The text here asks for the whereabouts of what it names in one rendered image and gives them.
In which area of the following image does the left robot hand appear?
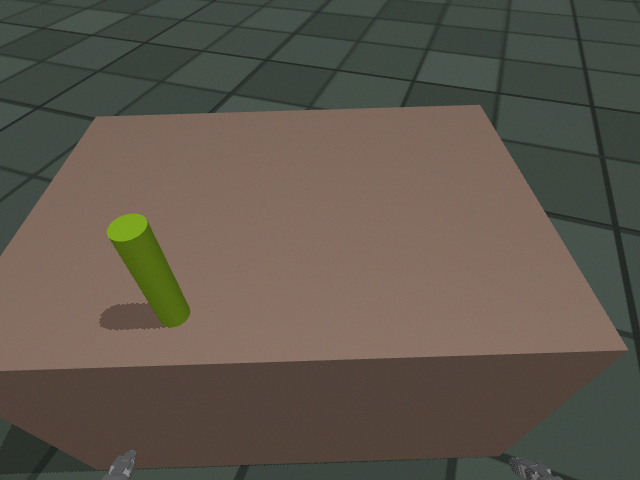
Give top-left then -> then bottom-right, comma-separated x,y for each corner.
100,449 -> 137,480

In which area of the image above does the can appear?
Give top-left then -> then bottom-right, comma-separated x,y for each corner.
107,214 -> 190,327

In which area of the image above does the right robot hand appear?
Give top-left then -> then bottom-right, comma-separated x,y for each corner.
509,457 -> 563,480

